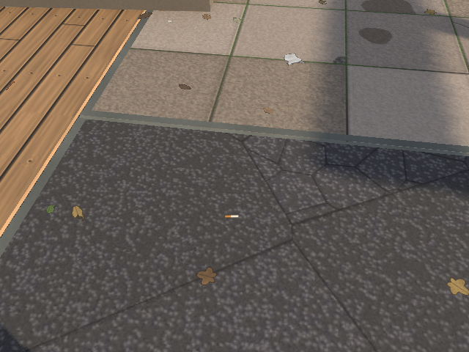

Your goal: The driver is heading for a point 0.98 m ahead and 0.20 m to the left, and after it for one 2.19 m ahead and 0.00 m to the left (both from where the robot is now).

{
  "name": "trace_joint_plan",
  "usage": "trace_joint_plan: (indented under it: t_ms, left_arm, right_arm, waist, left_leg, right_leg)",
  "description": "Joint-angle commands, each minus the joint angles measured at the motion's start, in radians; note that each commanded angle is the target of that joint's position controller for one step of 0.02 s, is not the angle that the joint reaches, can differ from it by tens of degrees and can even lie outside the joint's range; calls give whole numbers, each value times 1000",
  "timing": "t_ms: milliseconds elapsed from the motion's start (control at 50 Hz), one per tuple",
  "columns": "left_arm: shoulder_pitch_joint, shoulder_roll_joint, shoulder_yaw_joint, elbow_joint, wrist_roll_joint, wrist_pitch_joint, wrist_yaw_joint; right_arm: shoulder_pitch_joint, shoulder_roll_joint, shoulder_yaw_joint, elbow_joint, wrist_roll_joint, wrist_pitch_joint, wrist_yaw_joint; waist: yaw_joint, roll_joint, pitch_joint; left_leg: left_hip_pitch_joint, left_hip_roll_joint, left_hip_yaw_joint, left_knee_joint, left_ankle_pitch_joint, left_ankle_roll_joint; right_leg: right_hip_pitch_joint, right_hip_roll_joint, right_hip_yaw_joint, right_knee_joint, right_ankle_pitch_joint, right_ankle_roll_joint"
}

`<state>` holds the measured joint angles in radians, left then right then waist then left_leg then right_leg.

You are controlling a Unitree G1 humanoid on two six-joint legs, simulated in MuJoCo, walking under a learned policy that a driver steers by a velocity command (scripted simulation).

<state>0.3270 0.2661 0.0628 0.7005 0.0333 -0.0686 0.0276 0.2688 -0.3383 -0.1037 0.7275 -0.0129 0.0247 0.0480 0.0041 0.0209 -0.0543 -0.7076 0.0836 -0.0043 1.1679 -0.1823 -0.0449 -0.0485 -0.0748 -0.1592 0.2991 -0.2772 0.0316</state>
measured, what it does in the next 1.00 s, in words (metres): walks ahead: left foot, then right foot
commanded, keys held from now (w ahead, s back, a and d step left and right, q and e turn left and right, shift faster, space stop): w+q+shift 0.40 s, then w+e+shift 0.60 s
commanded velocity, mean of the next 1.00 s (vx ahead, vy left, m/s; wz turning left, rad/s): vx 0.92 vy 0.00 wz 0.17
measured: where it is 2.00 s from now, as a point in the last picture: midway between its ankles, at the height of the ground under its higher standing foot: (185, 110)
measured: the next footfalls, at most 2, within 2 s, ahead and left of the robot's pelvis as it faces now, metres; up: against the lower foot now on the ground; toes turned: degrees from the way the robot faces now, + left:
left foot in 0.22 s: +0.22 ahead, +0.19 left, +0.00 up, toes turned +19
right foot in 0.72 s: +0.70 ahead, +0.29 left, +0.00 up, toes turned +20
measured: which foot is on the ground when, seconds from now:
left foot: up 0.00-0.20, down 0.22-0.72, up 0.74-1.00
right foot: down 0.00-0.24, up 0.26-0.70, down 0.72-1.00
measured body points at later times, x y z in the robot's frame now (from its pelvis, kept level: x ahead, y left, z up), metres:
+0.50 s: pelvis +0.30 +0.18 -0.01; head +0.31 +0.20 +0.44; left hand +0.38 +0.47 -0.10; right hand +0.40 -0.09 -0.12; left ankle +0.18 +0.18 -0.74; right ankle +0.48 +0.06 -0.67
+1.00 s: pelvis +0.76 +0.34 -0.01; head +0.79 +0.34 +0.44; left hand +0.62 +0.59 -0.13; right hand +1.06 +0.20 -0.05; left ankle +0.91 +0.57 -0.68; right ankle +0.66 +0.28 -0.74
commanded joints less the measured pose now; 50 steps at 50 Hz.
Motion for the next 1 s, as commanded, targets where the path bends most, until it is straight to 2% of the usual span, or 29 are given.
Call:
trace_joint_plan:
  t_ms: [20,80,160,180,200,220,240,260,280,320,360,400,480,520,560,600,640,660,680,700,720,740,760,780,800,840,880,940,1000]
  left_arm:
    - [-34,163,42,-41,26,-24,-10]
    - [-37,186,51,-22,23,-28,-8]
    - [-4,215,63,18,28,-7,-18]
    - [-2,233,66,24,24,0,-23]
    - [-11,249,69,28,12,10,-30]
    - [-29,251,63,20,-3,19,-39]
    - [-31,114,20,-34,5,10,-47]
    - [-122,71,4,-137,18,-15,-60]
    - [-259,133,6,-166,34,-25,-60]
    - [-178,126,-5,-111,31,-38,-52]
    - [-122,121,-12,-88,43,-11,-52]
    - [-139,116,-16,-89,42,21,-58]
    - [-295,79,-38,-110,20,23,-75]
    - [-363,66,-47,-116,6,18,-82]
    - [-419,56,-54,-126,-9,12,-88]
    - [-388,74,-51,-107,-18,8,-88]
    - [-280,121,-35,-64,-27,12,-80]
    - [-163,154,-23,-30,-30,18,-74]
    - [34,188,-6,34,-35,24,-66]
    - [257,211,12,105,-34,28,-55]
    - [390,263,38,139,-29,37,-39]
    - [241,323,50,133,-5,42,-42]
    - [111,234,45,81,-17,39,-52]
    - [89,195,37,88,-24,33,-51]
    - [91,148,28,109,-21,29,-51]
    - [79,130,11,137,-22,9,-37]
    - [86,159,16,136,-27,-14,-41]
    - [106,174,29,129,-32,-24,-41]
    - [181,188,41,153,-50,-24,-49]
  right_arm:
    - [-149,-35,-1,-121,-31,21,62]
    - [-201,-43,6,-144,-18,22,77]
    - [-257,-52,19,-163,-15,19,64]
    - [-207,-64,15,-151,-11,16,51]
    - [-56,-81,3,-106,-2,6,31]
    - [201,-114,-20,-19,0,-10,10]
    - [290,-259,-53,13,-9,-14,-7]
    - [235,-342,-62,-32,15,-14,-13]
    - [195,-300,-54,-46,6,-14,-13]
    - [178,-237,-38,-28,-11,-29,-31]
    - [76,-173,-14,-54,0,-48,-34]
    - [91,-141,-1,-54,11,-67,-30]
    - [180,-94,18,-5,13,-105,-30]
    - [218,-88,24,21,22,-118,-28]
    - [235,-89,32,48,18,-131,-34]
    - [205,-114,33,67,9,-139,-43]
    - [187,-161,22,76,-16,-132,-61]
    - [159,-177,16,73,-38,-120,-72]
    - [119,-187,10,66,-59,-104,-81]
    - [47,-199,5,52,-63,-88,-86]
    - [-14,-133,24,29,-61,-95,-79]
    - [143,27,62,-27,-12,-118,-41]
    - [70,-41,79,-42,-32,-141,-47]
    - [-11,-80,77,-56,-33,-154,-41]
    - [-54,-81,84,-66,-39,-159,-39]
    - [-87,-52,100,-94,-69,-125,-36]
    - [-108,-28,117,-117,-77,-94,-33]
    - [-323,-5,139,-203,-51,-98,-18]
    - [-404,22,147,-229,-28,-102,-16]
  waist:
    - [6,-156,147]
    - [3,-157,173]
    - [17,-142,199]
    - [-8,-141,164]
    - [-86,-104,78]
    - [-213,-9,-71]
    - [-204,259,-78]
    - [-149,392,-159]
    - [-173,197,-64]
    - [-84,21,26]
    - [-9,29,46]
    - [2,16,78]
    - [-48,2,166]
    - [-80,6,168]
    - [-93,28,179]
    - [-54,35,155]
    - [12,81,63]
    - [75,108,1]
    - [164,119,-78]
    - [282,88,-126]
    - [321,-44,-135]
    - [71,-452,-148]
    - [97,-187,-132]
    - [74,-46,-53]
    - [41,68,17]
    - [-31,64,113]
    - [-51,26,151]
    - [16,3,214]
    - [95,-38,155]
  left_leg:
    - [-136,40,-3,-71,53,12]
    - [-78,61,41,-208,32,61]
    - [27,25,158,-350,-149,164]
    - [122,-32,206,-364,-214,192]
    - [312,-114,244,-388,-239,218]
    - [648,-208,229,-456,-204,242]
    - [858,-13,-160,-651,-494,282]
    - [959,133,-766,-944,-750,369]
    - [944,166,-750,-994,-600,334]
    - [761,132,-562,-903,-335,308]
    - [568,41,-422,-921,-261,294]
    - [501,8,-391,-965,-218,322]
    - [567,-20,-241,-1059,89,280]
    - [632,-26,-161,-1084,296,235]
    - [685,5,-111,-1142,435,205]
    - [766,33,-32,-1145,674,172]
    - [879,67,23,-1014,1134,132]
    - [912,85,42,-866,1324,115]
    - [903,92,61,-640,1430,104]
    - [806,70,93,-300,1387,97]
    - [535,-43,93,165,813,101]
    - [-28,-260,-10,511,-283,17]
    - [-100,-189,-137,480,-182,67]
    - [-65,-126,-162,398,-103,80]
    - [-2,-85,-139,280,-74,91]
    - [74,-40,-120,160,-100,57]
    - [89,-5,-78,25,-136,27]
    - [149,-1,0,-300,81,-13]
    - [247,-53,36,-508,318,-1]
  right_leg:
    - [-43,-260,106,-234,-250,-126]
    - [-25,-283,28,-255,-272,-108]
    - [61,-277,-83,-188,-125,-102]
    - [73,-273,-111,-80,156,-104]
    - [56,-253,-156,172,527,-107]
    - [-76,-203,-185,557,734,-90]
    - [-449,-106,-148,927,201,-28]
    - [-763,81,98,1141,-258,15]
    - [-884,34,207,1196,-169,0]
    - [-807,-53,207,1080,-31,-25]
    - [-655,-79,212,978,14,-13]
    - [-648,-73,196,910,28,9]
    - [-719,-54,112,608,257,3]
    - [-690,-18,57,466,353,-30]
    - [-631,1,31,340,426,-77]
    - [-534,51,22,265,448,-127]
    - [-415,152,3,293,334,-157]
    - [-324,191,-3,325,264,-173]
    - [-173,224,-6,354,201,-186]
    - [13,204,23,290,157,-212]
    - [206,99,214,329,-73,-262]
    - [450,-165,947,112,-228,-494]
    - [377,-177,1103,-48,-301,-487]
    - [235,-162,984,-69,-307,-448]
    - [80,-120,883,-94,-225,-400]
    - [-144,-22,709,-109,-56,-359]
    - [-264,26,627,-133,9,-368]
    - [-379,76,561,-206,158,-336]
    - [-266,84,542,-166,462,-266]
Keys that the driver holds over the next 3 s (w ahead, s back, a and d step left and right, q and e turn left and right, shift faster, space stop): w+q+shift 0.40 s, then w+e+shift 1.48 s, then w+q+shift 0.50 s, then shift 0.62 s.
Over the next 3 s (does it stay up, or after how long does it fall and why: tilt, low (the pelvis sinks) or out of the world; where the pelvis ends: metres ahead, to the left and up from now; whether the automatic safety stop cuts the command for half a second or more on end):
stays up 2.23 -0.15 -0.01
